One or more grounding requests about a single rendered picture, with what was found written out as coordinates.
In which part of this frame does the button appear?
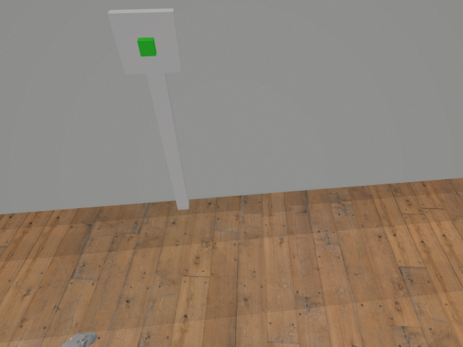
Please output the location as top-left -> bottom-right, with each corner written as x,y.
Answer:
137,38 -> 156,56

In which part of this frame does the left robot hand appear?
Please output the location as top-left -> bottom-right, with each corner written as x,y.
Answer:
60,332 -> 97,347

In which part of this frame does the panel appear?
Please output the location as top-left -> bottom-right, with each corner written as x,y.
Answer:
108,9 -> 189,210

